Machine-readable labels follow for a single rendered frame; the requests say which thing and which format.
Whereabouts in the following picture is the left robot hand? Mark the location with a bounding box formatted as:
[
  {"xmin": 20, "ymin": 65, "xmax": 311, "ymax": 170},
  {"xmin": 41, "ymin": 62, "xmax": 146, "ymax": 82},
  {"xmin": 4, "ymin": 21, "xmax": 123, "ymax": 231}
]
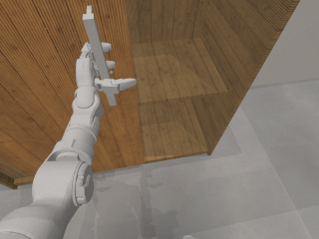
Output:
[{"xmin": 76, "ymin": 42, "xmax": 137, "ymax": 94}]

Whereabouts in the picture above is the handle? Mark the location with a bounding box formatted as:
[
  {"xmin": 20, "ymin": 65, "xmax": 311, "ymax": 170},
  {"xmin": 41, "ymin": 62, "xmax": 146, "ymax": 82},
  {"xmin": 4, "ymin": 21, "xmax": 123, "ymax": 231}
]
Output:
[{"xmin": 82, "ymin": 5, "xmax": 117, "ymax": 107}]

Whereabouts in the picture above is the robot left forearm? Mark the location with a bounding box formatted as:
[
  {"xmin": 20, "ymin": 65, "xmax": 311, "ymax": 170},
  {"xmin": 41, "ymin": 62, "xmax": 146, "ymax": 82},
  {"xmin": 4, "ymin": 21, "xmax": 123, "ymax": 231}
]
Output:
[{"xmin": 32, "ymin": 86, "xmax": 104, "ymax": 199}]

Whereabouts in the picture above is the robot left upper arm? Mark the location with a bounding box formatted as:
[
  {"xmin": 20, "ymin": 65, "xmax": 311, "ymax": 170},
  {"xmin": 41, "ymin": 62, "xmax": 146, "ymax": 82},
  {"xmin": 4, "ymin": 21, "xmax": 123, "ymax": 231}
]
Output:
[{"xmin": 0, "ymin": 160, "xmax": 95, "ymax": 239}]

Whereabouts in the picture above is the wardrobe door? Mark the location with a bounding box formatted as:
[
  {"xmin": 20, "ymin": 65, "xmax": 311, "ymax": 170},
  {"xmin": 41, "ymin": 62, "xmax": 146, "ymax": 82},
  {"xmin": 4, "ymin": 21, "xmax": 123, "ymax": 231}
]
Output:
[
  {"xmin": 0, "ymin": 0, "xmax": 145, "ymax": 177},
  {"xmin": 0, "ymin": 157, "xmax": 32, "ymax": 179}
]

